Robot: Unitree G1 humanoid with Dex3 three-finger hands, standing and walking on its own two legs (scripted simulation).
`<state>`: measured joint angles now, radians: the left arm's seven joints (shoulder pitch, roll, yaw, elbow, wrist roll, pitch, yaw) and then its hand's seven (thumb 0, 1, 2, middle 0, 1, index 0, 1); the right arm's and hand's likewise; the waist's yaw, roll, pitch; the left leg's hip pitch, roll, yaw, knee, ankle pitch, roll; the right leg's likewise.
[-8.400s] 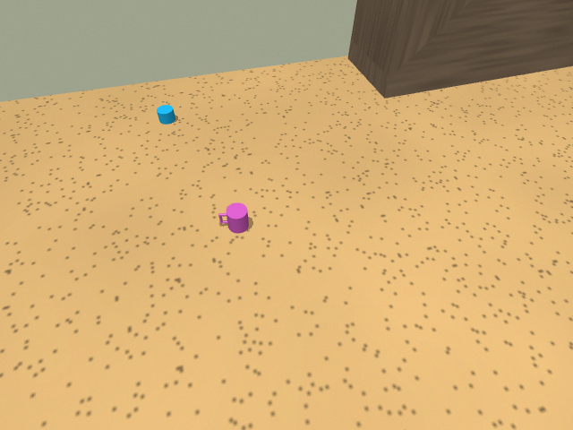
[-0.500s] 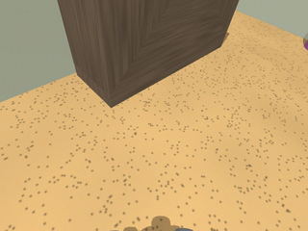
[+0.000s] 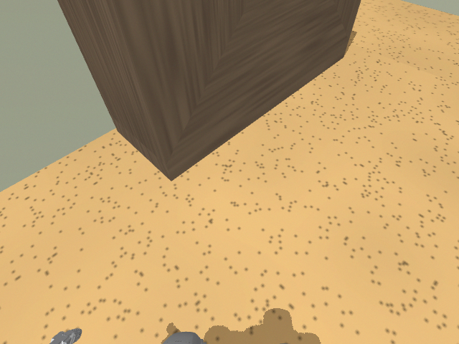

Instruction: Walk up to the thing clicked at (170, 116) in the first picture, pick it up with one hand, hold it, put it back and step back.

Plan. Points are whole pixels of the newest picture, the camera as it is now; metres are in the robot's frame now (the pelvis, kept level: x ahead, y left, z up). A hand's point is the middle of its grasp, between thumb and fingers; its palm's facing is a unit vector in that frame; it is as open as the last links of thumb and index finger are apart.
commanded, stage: walk up
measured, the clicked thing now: out of the picture +0.11 +1.44 -0.73
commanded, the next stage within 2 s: stand in 0.84 s
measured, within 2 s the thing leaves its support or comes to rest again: neither
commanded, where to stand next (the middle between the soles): +0.10 +0.01 m, yaw +1 degrees
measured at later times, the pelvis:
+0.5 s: pelvis +0.05 +0.02 +0.00, yaw +1 degrees
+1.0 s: pelvis +0.06 +0.02 +0.02, yaw +1 degrees
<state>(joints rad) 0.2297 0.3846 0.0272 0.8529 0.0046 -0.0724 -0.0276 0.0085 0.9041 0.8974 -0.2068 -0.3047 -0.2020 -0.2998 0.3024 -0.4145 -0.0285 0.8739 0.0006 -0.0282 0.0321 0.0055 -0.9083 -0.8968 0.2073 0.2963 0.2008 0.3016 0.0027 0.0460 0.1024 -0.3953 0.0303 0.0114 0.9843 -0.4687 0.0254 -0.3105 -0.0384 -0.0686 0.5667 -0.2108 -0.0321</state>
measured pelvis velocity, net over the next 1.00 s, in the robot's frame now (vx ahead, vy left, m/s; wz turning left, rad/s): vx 0.06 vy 0.02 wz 0.02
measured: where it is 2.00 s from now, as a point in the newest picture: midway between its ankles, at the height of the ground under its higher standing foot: outside the picture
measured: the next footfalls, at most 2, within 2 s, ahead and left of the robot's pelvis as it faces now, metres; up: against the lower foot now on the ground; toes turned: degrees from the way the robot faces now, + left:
left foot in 0.14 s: +0.14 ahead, +0.15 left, +0.00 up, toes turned +3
